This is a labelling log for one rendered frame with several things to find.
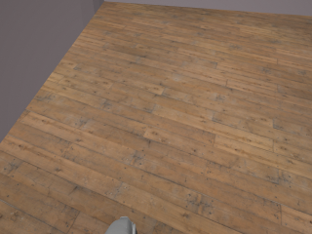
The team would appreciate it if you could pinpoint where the robot left shin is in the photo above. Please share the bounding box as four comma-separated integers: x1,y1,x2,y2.
119,216,130,220

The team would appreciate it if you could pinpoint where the robot left thigh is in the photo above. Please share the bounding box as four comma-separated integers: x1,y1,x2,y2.
104,218,137,234

